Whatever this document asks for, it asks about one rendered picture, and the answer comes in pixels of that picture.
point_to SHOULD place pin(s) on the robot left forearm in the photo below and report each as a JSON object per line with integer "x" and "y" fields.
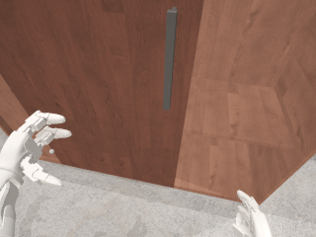
{"x": 10, "y": 183}

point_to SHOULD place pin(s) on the wardrobe door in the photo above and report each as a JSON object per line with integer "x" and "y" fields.
{"x": 14, "y": 114}
{"x": 101, "y": 65}

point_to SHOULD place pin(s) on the handle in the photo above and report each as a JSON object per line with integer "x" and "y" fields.
{"x": 170, "y": 42}

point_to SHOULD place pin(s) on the left robot hand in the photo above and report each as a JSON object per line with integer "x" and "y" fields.
{"x": 15, "y": 152}

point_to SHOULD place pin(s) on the right robot hand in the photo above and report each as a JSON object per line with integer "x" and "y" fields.
{"x": 256, "y": 222}

